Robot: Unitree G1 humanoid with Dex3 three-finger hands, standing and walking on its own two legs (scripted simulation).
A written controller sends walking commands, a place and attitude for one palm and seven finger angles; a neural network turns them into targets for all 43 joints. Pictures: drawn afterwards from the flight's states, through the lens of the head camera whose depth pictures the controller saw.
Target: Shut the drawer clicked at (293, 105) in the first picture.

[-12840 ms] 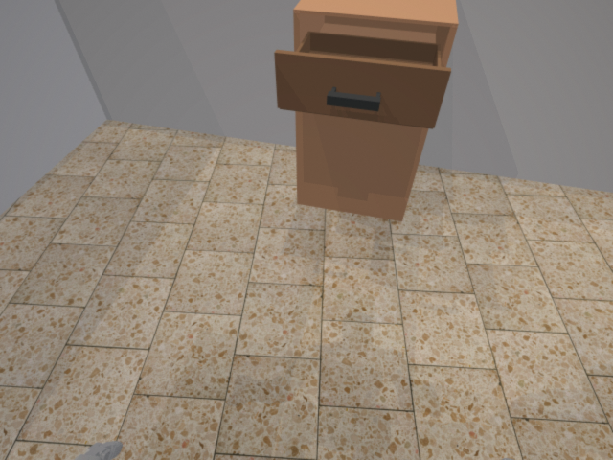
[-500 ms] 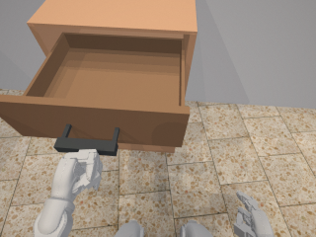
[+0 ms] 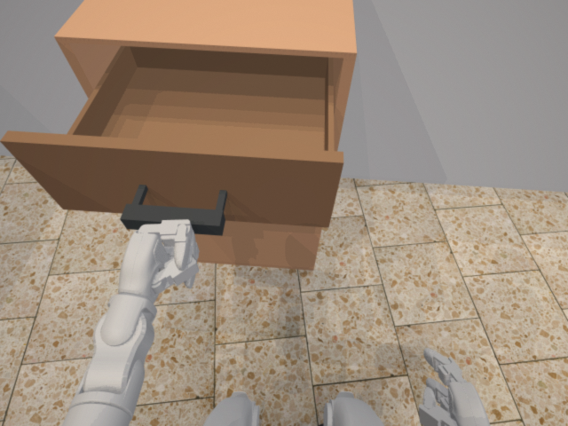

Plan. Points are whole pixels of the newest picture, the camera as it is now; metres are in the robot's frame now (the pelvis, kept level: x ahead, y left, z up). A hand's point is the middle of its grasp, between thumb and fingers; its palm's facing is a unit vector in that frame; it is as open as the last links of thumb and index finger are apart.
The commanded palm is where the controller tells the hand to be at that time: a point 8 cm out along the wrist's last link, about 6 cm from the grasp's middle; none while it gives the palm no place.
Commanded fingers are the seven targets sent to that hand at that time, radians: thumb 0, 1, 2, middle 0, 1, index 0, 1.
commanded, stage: push the drawer shut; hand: left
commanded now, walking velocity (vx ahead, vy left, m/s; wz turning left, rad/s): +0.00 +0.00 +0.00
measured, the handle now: (178, 206) +0.41 +0.17 +0.05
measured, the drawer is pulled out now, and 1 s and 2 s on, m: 0.23 0.10 0.00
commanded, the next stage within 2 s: none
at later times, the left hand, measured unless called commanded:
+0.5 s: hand (207, 220) +0.39 +0.13 +0.05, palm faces -0.06 -1.00 -0.04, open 3.1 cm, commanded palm +0.38 +0.17 +0.06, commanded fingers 0.00 0.90 0.90 -1.40 -1.60 -1.40 -1.60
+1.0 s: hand (214, 185) +0.45 +0.12 +0.05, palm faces -0.05 -1.00 -0.05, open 3.2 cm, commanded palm +0.44 +0.17 +0.06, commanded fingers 0.00 0.90 0.90 -1.40 -1.60 -1.40 -1.60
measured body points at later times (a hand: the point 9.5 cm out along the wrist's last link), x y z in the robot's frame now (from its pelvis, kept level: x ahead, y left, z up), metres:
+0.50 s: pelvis +0.00 +0.00 +0.00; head +0.09 +0.00 +0.44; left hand +0.39 +0.18 +0.05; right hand +0.12 -0.25 -0.11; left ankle +0.01 +0.10 -0.67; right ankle +0.03 -0.11 -0.67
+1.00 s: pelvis +0.00 -0.01 +0.00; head +0.11 -0.01 +0.44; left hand +0.45 +0.18 +0.05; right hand +0.06 -0.27 -0.12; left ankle +0.01 +0.10 -0.67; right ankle +0.03 -0.11 -0.67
